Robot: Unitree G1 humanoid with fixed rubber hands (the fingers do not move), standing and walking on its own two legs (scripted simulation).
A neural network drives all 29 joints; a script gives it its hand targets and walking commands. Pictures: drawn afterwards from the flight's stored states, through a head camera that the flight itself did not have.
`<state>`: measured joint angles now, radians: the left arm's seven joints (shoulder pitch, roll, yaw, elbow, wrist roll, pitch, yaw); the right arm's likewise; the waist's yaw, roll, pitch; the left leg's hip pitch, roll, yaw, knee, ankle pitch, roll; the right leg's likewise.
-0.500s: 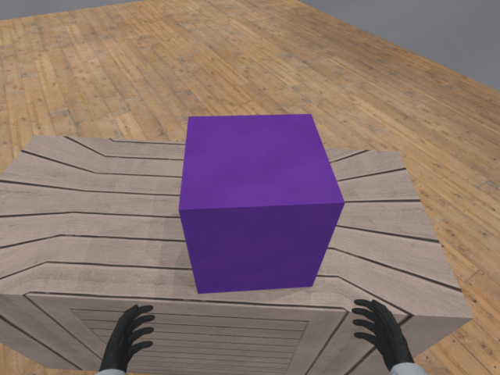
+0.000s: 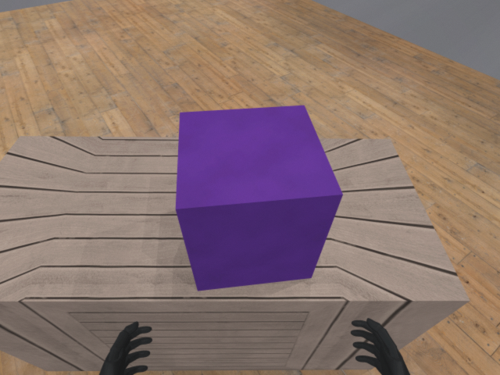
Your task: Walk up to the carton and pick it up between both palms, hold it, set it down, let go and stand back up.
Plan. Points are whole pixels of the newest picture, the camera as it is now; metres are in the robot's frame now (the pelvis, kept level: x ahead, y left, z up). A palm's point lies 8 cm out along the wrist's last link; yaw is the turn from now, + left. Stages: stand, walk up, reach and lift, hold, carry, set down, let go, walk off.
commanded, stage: let go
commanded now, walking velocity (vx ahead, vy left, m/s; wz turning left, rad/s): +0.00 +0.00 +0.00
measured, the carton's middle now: (249, 200) +0.45 +0.01 +0.00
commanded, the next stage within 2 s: stand in 0.16 s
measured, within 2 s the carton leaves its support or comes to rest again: neither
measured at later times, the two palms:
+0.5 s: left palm out of the picture +0.04 +0.25 -0.14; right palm out of the picture +0.01 -0.26 -0.13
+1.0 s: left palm out of the picture -0.06 +0.23 -0.15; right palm out of the picture -0.07 -0.22 -0.15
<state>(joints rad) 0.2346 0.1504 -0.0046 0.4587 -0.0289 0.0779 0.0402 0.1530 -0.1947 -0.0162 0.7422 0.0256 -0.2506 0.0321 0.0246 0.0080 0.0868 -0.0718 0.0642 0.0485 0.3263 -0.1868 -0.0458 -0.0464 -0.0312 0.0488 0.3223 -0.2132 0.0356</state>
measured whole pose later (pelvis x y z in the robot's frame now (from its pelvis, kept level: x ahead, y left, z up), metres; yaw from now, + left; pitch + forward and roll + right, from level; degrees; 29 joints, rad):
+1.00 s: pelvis -0.03 +0.01 -0.01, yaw +0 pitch -1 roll +0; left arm 0.40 0.16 0.02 1.04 0.02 -0.01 0.02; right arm 0.41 -0.15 -0.06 1.06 -0.03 0.01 0.00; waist -0.01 0.00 -0.03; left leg -0.24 0.06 0.04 0.46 -0.20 -0.04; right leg -0.21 -0.03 0.05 0.45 -0.22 0.05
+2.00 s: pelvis -0.03 +0.00 -0.01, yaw +1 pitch -1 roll +0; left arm 0.35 0.10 0.01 1.13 0.01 -0.01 0.03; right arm 0.37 -0.10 -0.04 1.14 -0.02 0.01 -0.03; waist -0.01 0.01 0.01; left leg -0.23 0.06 0.03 0.46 -0.20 -0.04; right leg -0.20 -0.03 0.04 0.45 -0.23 0.04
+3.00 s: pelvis -0.02 +0.00 -0.01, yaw +1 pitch -1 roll +0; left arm 0.34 0.09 0.01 1.13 0.01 -0.01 0.04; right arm 0.34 -0.10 -0.04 1.15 -0.01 0.00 -0.03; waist -0.01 0.01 0.03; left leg -0.21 0.06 0.03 0.45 -0.22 -0.04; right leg -0.18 -0.04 0.04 0.44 -0.25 0.05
